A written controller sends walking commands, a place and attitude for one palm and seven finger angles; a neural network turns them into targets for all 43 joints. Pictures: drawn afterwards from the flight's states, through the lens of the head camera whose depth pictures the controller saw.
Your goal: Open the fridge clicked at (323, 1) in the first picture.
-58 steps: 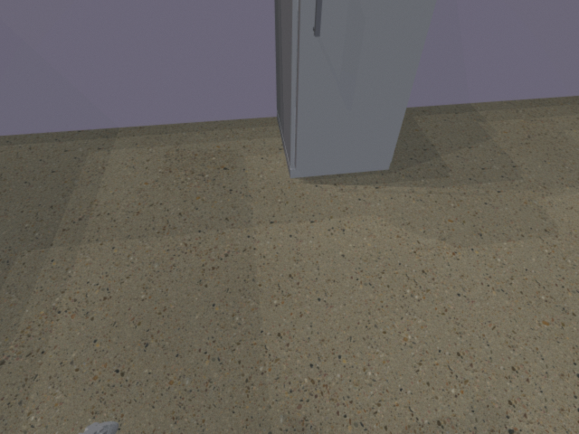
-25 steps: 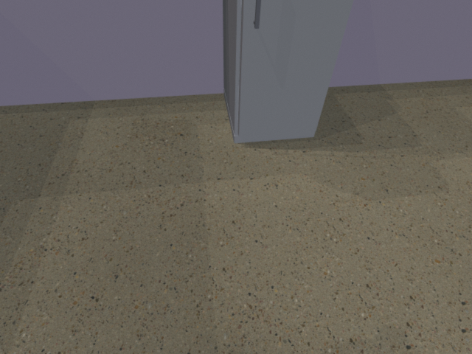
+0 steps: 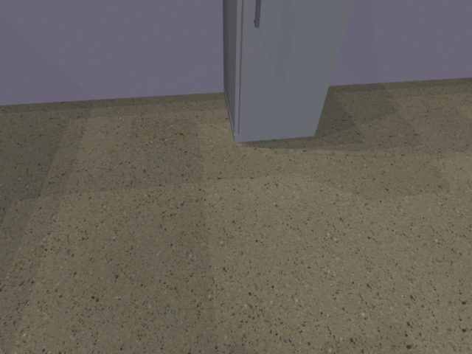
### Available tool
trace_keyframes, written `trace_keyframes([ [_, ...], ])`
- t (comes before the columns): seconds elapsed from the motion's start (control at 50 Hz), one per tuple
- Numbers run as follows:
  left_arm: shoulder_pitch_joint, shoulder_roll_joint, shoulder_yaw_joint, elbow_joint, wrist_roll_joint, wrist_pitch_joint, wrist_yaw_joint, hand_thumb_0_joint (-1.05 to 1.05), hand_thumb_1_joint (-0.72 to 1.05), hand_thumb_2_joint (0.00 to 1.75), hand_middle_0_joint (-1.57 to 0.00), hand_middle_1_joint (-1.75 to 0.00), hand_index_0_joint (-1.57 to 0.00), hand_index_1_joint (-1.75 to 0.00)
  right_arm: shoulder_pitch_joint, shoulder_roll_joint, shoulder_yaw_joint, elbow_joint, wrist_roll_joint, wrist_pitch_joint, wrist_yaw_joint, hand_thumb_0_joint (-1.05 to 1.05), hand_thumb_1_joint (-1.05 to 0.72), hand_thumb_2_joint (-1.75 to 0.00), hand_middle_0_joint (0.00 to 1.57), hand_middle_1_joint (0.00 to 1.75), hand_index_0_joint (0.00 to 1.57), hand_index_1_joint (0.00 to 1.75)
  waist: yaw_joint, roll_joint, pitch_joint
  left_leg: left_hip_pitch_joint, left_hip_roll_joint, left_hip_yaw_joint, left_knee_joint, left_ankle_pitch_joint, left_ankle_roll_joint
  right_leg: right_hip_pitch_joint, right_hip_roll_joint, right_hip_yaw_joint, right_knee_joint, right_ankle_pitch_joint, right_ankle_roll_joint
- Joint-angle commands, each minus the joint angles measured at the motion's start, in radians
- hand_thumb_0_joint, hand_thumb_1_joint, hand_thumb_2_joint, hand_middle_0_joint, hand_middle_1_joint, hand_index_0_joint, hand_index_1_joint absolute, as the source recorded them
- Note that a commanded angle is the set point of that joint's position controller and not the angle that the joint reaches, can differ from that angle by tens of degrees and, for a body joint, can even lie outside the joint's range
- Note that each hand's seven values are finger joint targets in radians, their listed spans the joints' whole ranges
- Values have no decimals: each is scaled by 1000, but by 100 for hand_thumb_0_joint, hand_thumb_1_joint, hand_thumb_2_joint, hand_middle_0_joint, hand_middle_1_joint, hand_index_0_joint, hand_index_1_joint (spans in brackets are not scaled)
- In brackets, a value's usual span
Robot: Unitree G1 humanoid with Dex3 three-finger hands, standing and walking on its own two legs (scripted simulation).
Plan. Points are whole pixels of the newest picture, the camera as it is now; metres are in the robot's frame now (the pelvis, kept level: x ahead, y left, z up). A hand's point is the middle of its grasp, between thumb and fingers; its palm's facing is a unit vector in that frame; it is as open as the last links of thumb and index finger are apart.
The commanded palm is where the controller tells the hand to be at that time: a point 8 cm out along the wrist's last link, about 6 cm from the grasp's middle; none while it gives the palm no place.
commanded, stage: look at it before walking up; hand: left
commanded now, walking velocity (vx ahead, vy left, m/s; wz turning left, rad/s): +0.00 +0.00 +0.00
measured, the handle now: out of the picture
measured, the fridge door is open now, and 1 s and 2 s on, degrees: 0 0 0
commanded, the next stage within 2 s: walk to a spot facing it in 0.28 s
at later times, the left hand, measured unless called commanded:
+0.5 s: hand out of the picture +0.08 +0.24 -0.16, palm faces -0.04 -0.95 -0.32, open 7.4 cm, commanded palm none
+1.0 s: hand out of the picture +0.13 +0.13 -0.17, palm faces -0.20 -0.97 -0.16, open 7.4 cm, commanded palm none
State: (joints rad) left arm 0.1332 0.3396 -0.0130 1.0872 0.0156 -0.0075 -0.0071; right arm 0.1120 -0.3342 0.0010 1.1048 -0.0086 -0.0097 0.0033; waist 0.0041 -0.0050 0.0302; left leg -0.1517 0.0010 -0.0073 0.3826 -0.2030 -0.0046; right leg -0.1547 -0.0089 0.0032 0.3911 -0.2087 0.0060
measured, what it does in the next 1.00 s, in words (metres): walks ahead, turning right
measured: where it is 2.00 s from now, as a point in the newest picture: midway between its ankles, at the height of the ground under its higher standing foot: (275, 295)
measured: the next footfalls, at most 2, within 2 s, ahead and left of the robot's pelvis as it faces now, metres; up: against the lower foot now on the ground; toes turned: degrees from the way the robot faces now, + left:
left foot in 1.20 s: +0.40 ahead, +0.04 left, +0.00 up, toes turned -13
right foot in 1.80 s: +0.47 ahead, -0.28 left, +0.00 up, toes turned -45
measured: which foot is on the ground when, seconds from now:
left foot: down 0.00-0.74, up 0.76-1.00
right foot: down 0.00-1.00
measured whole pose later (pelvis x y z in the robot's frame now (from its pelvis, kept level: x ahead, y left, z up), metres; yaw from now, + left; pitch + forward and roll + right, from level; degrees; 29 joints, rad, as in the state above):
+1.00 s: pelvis +0.13 -0.04 +0.00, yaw -16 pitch +0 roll +0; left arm 0.42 0.14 0.03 1.06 0.03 -0.06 -0.01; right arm 0.19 -0.20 -0.06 1.00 -0.02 -0.01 0.02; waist 0.02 0.01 0.02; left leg -0.59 0.12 0.06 1.03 -0.23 -0.06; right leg -0.12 0.05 0.01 0.39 -0.28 -0.05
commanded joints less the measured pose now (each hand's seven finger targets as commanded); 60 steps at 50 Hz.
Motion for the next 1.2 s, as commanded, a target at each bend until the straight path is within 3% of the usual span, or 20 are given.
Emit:
trace_keyframes([
  [0.0, -36, 209, 44, -68, -3, -19, 17, 0, 90, 90, -20, -30, -20, -30, -50, -213, -38, -59, 1, -26, -13, 0, -90, -90, 20, 30, 20, 30, -2, -3, -63, 19, 116, -96, -69, 118, 34, 1, -113, 99, -68, 97, -35],
  [0.36, -35, 215, 43, -61, -4, -20, 18, 0, 90, 90, -20, -30, -20, -30, -60, -216, -35, -57, 2, -24, -14, 0, -90, -90, 20, 30, 20, 30, 0, 2, -60, 38, 118, -89, -72, 156, 31, 21, -117, 95, -78, 150, -34],
  [0.4, 20, 111, 25, -42, -4, 0, 19, 0, 90, 90, -20, -30, -20, -30, -1, -108, -12, -37, -6, -9, -12, 0, -90, -90, 20, 30, 20, 30, -3, -13, -67, 46, 114, -53, -43, 56, 11, 0, -105, 107, -70, 43, -25],
  [0.48, 74, 103, 44, -77, 7, 27, -2, 0, 90, 90, -20, -30, -20, -30, 54, -111, -31, -65, -15, 4, -12, 0, -90, -90, 20, 30, 20, 30, -3, 0, 55, -42, 123, -43, -30, -306, 26, -153, -57, 162, -38, -296, -49],
  [0.52, 90, 94, 56, -113, 9, 26, -12, 0, 90, 90, -20, -30, -20, -30, 92, -135, -48, -85, -14, 0, -14, 0, -90, -90, 20, 30, 20, 30, -12, 40, 78, -26, 173, -98, -52, -402, 59, -238, -15, 141, 59, -335, -55],
  [0.56, 88, 46, 61, -148, 7, 12, -21, 0, 90, 90, -20, -30, -20, -30, 146, -169, -68, -91, -11, -16, -20, 0, -90, -90, 20, 30, 20, 30, -32, 159, 69, 68, 299, -228, -126, -380, 131, -353, 49, 29, 281, -241, -34],
  [0.62, -6, 14, 70, -205, 5, -4, -32, 0, 90, 90, -20, -30, -20, -30, 206, -140, -77, -88, -13, -38, -24, 0, -90, -90, 20, 30, 20, 30, -59, 162, 70, 158, 399, -202, -112, -15, 201, -459, -43, -13, 430, -333, -15],
  [0.68, 180, -31, 82, -148, 7, -11, -42, 0, 90, 90, -20, -30, -20, -30, 109, -115, -76, -107, -18, -39, -25, 0, -90, -90, 20, 30, 20, 30, 46, 127, 8, -20, 304, 34, 94, 56, 99, -111, -26, -93, 217, -160, -24],
  [0.7, 328, 3, 94, -97, 11, -18, -37, 0, 90, 90, -20, -30, -20, -30, 94, -86, -70, -115, -12, -39, -19, 0, -90, -90, 20, 30, 20, 30, 112, -9, -33, -173, 222, 128, 328, 7, 50, 117, -7, -82, 104, -78, -38],
  [0.72, 468, 137, 123, -63, 18, -36, -15, 0, 90, 90, -20, -30, -20, -30, 72, -3, -50, -164, 1, -41, -7, 0, -90, -90, 20, 30, 20, 30, 156, -405, -63, -496, 78, 221, 686, -286, -20, 294, -290, 404, -87, -145, -148],
  [0.74, 520, 142, 117, -58, -5, -37, 4, 0, 90, 90, -20, -30, -20, -30, -24, -21, -50, -217, -4, -50, -6, 0, -90, -90, 20, 30, 20, 30, 171, -310, -37, -593, 68, 89, 808, -389, -12, 257, -384, 643, -184, -85, -234],
  [0.76, 457, 110, 110, -71, -3, -40, 10, 0, 90, 90, -20, -30, -20, -30, -67, -14, -57, -211, -3, -54, -5, 0, -90, -90, 20, 30, 20, 30, 140, -144, 39, -617, 106, 27, 845, -291, -8, 169, -357, 599, -184, -100, -262],
  [0.78, 396, 84, 101, -86, 2, -41, 11, 0, 90, 90, -20, -30, -20, -30, -53, 0, -58, -201, -8, -51, -3, 0, -90, -90, 20, 30, 20, 30, 103, -98, 78, -607, 130, 17, 859, -229, -13, 94, -345, 562, -189, -157, -262],
  [0.86, 303, 10, 87, -99, 9, -60, 16, 0, 90, 90, -20, -30, -20, -30, 60, 48, -65, -152, -18, -28, 7, 0, -90, -90, 20, 30, 20, 30, 11, -65, 47, -505, 144, 39, 747, -78, -46, -6, -242, 311, -181, 27, -205],
  [0.98, 344, -8, 89, -68, 11, -71, 20, 0, 90, 90, -20, -30, -20, -30, -15, 80, -69, -205, -13, -29, 20, 0, -90, -90, 20, 30, 20, 30, 25, -101, 45, -538, 129, 68, 558, 16, -59, 64, -194, 235, -172, 141, -191],
  [1.08, 330, 4, 95, -65, 14, -60, 24, 0, 90, 90, -20, -30, -20, -30, -78, 94, -63, -239, -6, -47, 25, 0, -90, -90, 20, 30, 20, 30, 43, -140, 68, -354, 86, 100, 321, 6, -33, 19, -187, 223, -131, 192, -164],
  [1.1, 320, 7, 99, -67, 13, -58, 24, 0, 90, 90, -20, -30, -20, -30, -60, 88, -67, -234, -5, -52, 22, 0, -90, -90, 20, 30, 20, 30, 33, -137, 69, -292, 75, 104, 282, -3, -25, 4, -189, 228, -109, 208, -161],
  [1.14, 280, 6, 105, -75, 8, -56, 23, 0, 90, 90, -20, -30, -20, -30, 124, 46, -77, -178, -11, -63, 4, 0, -90, -90, 20, 30, 20, 30, -52, -84, 0, -11, 47, 114, 135, 25, -11, -66, -126, 174, 94, 300, -126],
  [1.16, 299, -31, 103, -83, 0, -54, 16, 0, 90, 90, -20, -30, -20, -30, 276, -29, -95, -135, -19, -69, -12, 0, -90, -90, 20, 30, 20, 30, -105, 45, -106, 248, 148, 3, 97, -15, 21, -197, -65, 136, 322, 226, -94],
  [1.18, 347, -87, 98, -98, -10, -51, 3, 0, 90, 90, -20, -30, -20, -30, 406, -146, -120, -106, -32, -72, -17, 0, -90, -90, 20, 30, 20, 30, -121, 336, -223, 414, 460, -392, -20, -70, 122, -396, 68, -20, 684, -273, -40],
])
